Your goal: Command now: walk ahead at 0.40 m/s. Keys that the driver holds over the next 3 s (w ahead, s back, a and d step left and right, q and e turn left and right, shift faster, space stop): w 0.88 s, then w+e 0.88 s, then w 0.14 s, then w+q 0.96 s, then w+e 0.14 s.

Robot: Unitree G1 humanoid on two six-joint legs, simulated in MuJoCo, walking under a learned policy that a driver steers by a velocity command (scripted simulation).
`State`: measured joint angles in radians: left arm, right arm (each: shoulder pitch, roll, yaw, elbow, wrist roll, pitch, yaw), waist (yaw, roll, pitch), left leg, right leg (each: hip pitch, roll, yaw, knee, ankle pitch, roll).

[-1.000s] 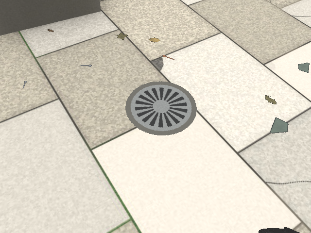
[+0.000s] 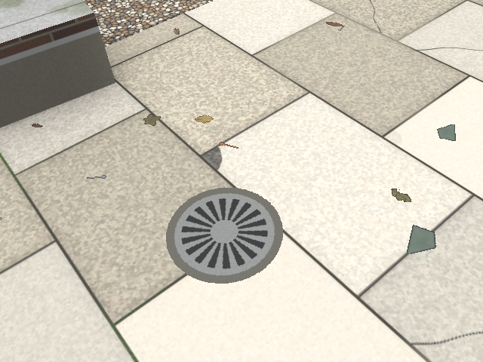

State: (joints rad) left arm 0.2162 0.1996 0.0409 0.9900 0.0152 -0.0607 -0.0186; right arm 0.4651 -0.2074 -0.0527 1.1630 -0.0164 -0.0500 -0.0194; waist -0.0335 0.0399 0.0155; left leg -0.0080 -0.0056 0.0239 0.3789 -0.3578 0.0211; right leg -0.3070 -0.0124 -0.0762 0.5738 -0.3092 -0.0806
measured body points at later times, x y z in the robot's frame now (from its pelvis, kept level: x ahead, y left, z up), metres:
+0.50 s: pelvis +0.24 -0.01 -0.02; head +0.28 +0.00 +0.43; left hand +0.13 +0.21 -0.16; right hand +0.44 -0.23 -0.13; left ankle +0.38 +0.06 -0.74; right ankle +0.05 -0.10 -0.73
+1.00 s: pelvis +0.51 -0.01 +0.00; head +0.55 -0.01 +0.45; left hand +0.71 +0.20 -0.12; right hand +0.42 -0.23 -0.15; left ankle +0.38 +0.06 -0.74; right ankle +0.67 -0.12 -0.71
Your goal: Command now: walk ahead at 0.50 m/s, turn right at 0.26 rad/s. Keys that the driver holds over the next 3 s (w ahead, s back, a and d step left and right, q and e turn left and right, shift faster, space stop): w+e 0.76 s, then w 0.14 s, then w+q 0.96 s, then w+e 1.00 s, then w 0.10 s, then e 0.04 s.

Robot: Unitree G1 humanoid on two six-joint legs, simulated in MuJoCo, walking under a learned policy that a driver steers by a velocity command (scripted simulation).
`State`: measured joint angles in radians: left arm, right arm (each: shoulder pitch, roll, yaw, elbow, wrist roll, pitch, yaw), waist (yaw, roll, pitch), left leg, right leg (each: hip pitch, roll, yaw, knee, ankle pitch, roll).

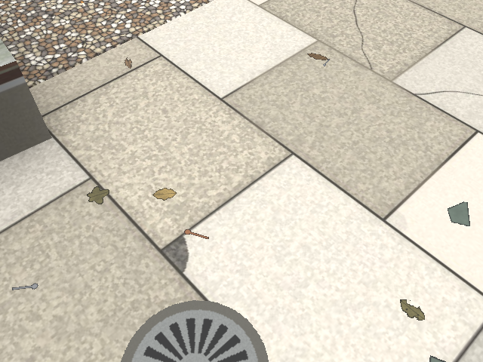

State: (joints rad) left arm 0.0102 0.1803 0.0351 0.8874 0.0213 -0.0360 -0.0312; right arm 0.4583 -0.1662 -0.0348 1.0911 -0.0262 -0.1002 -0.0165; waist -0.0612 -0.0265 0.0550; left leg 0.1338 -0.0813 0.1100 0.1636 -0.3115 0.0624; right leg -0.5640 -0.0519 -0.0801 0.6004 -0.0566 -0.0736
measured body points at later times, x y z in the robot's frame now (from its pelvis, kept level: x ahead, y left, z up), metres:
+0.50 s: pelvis +0.28 -0.04 +0.01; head +0.31 -0.06 +0.46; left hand +0.29 +0.23 -0.12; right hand +0.44 -0.30 -0.10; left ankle +0.47 +0.08 -0.68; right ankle +0.17 -0.08 -0.73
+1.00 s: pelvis +0.53 -0.09 +0.01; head +0.56 -0.09 +0.46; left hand +0.82 +0.03 -0.10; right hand +0.38 -0.30 -0.12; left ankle +0.51 +0.03 -0.73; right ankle +0.58 -0.27 -0.69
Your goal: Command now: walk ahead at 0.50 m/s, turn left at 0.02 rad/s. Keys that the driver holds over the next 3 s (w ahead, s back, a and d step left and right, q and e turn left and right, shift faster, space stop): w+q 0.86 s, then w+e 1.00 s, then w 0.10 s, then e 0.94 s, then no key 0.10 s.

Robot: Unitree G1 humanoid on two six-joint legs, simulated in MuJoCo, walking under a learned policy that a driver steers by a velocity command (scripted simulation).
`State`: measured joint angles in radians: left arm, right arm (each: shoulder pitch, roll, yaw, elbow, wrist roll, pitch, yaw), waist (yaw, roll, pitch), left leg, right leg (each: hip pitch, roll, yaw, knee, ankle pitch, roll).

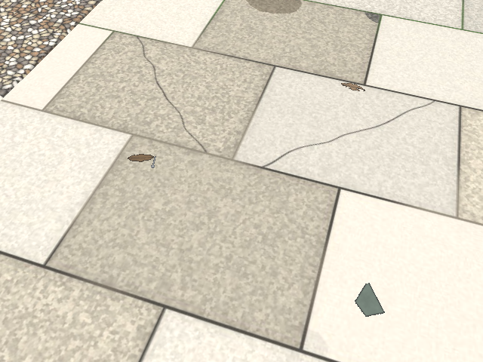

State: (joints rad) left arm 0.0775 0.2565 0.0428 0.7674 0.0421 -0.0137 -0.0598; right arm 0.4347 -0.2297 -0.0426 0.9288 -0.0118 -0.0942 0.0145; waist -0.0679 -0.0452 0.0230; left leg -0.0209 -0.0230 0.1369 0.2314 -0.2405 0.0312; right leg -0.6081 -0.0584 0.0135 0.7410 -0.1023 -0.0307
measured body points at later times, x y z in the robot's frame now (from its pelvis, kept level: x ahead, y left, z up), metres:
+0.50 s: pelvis +0.25 -0.02 +0.00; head +0.27 -0.01 +0.45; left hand +0.17 +0.24 -0.14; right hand +0.45 -0.22 -0.12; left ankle +0.36 +0.15 -0.69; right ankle +0.17 -0.12 -0.75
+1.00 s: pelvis +0.49 +0.11 +0.00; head +0.51 +0.14 +0.45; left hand +0.51 +0.41 -0.12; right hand +0.63 -0.13 -0.12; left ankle +0.41 +0.13 -0.75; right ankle +0.70 +0.03 -0.68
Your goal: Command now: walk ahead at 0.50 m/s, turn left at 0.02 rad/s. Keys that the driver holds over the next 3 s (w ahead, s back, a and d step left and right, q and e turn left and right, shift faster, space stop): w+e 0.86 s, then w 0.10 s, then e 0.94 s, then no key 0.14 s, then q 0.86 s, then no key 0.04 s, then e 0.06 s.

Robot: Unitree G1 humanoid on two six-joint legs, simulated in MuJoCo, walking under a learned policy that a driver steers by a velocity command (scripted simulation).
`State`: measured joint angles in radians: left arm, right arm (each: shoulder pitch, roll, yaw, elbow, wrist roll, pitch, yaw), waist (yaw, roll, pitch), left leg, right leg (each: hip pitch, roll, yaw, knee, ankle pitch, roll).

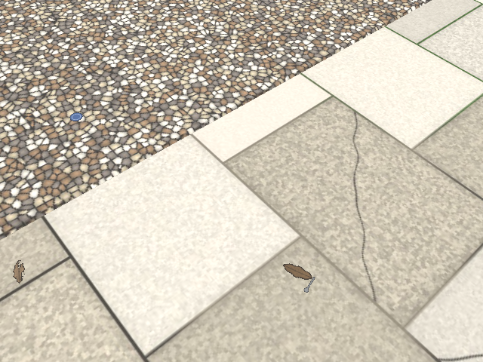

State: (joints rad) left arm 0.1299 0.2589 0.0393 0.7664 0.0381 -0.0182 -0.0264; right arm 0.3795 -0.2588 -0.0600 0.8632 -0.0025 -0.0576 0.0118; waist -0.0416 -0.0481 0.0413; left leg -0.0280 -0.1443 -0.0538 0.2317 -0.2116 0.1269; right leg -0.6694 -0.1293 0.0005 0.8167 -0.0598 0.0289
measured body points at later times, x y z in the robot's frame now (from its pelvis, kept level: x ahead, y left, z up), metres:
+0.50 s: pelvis +0.28 -0.07 +0.00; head +0.31 -0.09 +0.45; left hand +0.35 +0.20 -0.12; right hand +0.39 -0.35 -0.11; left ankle +0.42 +0.08 -0.68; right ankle +0.25 -0.12 -0.74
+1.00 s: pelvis +0.56 -0.10 +0.00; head +0.59 -0.09 +0.45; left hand +0.81 +0.07 -0.12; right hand +0.46 -0.36 -0.11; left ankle +0.58 +0.00 -0.74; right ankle +0.52 -0.24 -0.67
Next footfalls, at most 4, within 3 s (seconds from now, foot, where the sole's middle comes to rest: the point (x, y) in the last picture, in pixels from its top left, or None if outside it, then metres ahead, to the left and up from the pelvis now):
0.20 right None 0.29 -0.12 -0.78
0.74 left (240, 308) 0.62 -0.02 -0.78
1.22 right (334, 279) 0.71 -0.31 -0.78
1.76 left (282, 251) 0.81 -0.16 -0.78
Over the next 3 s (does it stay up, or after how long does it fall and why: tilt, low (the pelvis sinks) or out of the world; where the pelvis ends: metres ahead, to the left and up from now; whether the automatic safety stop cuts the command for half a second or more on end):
stays up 0.70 -0.14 0.00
